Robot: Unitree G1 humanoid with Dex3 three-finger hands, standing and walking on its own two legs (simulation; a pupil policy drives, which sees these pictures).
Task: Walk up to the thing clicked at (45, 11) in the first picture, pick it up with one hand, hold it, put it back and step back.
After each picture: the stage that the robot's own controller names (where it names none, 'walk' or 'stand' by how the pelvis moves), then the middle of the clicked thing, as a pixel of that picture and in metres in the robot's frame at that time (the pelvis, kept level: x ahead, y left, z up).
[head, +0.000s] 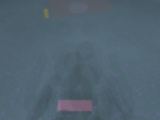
stand; (46, 13) +2.06 +0.52 -0.72
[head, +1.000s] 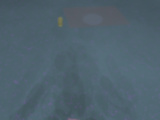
walk; (60, 21) +1.95 +0.23 -0.70
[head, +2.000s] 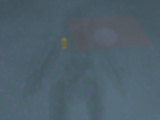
walk; (64, 43) +1.31 +0.14 -0.71
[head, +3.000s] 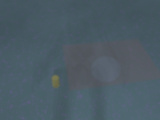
walk; (55, 81) +0.83 +0.21 -0.71
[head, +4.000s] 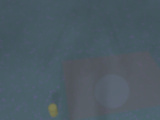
walk; (53, 110) +0.53 +0.21 -0.71
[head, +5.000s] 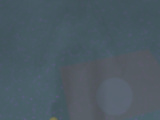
stand; out of the picture +0.39 +0.22 -0.70
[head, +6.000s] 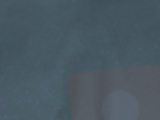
stand; out of the picture +0.39 +0.18 -0.72
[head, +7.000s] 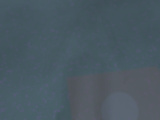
stand; out of the picture +0.39 +0.19 -0.73
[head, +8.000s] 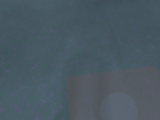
stand; out of the picture +0.38 +0.20 -0.73
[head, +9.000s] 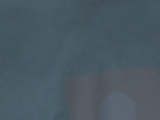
stand; out of the picture +0.38 +0.20 -0.73
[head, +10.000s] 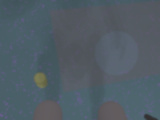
go down; (41, 80) +0.44 +0.21 -0.47
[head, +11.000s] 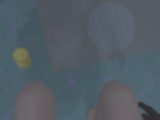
go down; (22, 58) +0.46 +0.24 -0.31
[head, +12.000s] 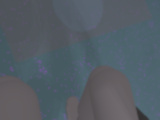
close in; out of the picture +0.44 +0.27 -0.23
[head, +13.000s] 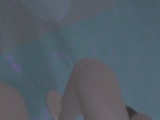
close; out of the picture +0.44 +0.29 -0.22
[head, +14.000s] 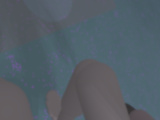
lift; out of the picture +0.41 +0.28 -0.23
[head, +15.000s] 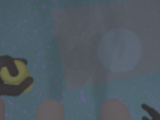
lift; (19, 78) +0.34 +0.21 -0.02
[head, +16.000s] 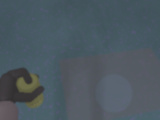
hold; (31, 91) +0.32 +0.18 -0.01
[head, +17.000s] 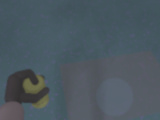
hold; (37, 92) +0.33 +0.17 -0.01
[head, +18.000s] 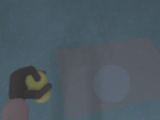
crouch; (39, 87) +0.35 +0.15 -0.05
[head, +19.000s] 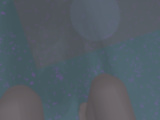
lower; out of the picture +0.49 +0.27 -0.10
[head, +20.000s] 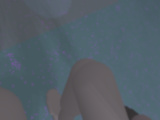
lower; out of the picture +0.43 +0.30 -0.23
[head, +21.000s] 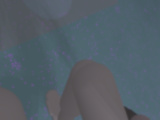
lower; out of the picture +0.43 +0.30 -0.23
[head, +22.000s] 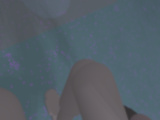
lower; out of the picture +0.44 +0.30 -0.23
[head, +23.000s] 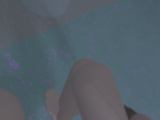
lower; out of the picture +0.44 +0.30 -0.23
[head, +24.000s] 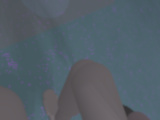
open; out of the picture +0.44 +0.28 -0.24
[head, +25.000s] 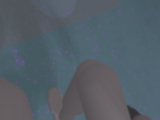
stand; out of the picture +0.43 +0.28 -0.24
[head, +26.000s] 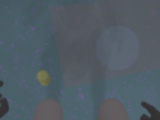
walk; (44, 78) +0.45 +0.20 -0.47
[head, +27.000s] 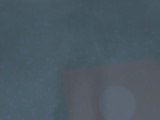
stand; out of the picture +0.40 +0.17 -0.66
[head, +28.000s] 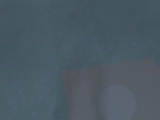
stand; out of the picture +0.40 +0.18 -0.67
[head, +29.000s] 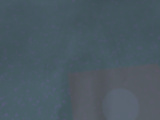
stand; out of the picture +0.41 +0.16 -0.71
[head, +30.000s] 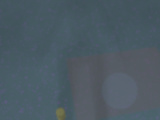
walk; (60, 114) +0.43 +0.14 -0.70
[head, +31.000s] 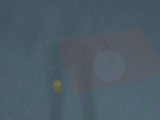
walk; (57, 86) +0.62 +0.15 -0.71
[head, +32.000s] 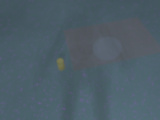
walk; (60, 64) +0.94 +0.28 -0.70
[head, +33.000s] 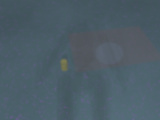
stand; (64, 65) +1.02 +0.18 -0.71
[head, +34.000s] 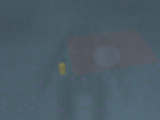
stand; (62, 68) +1.03 +0.20 -0.72
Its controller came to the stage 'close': yes
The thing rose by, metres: 0.70
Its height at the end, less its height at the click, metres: +0.00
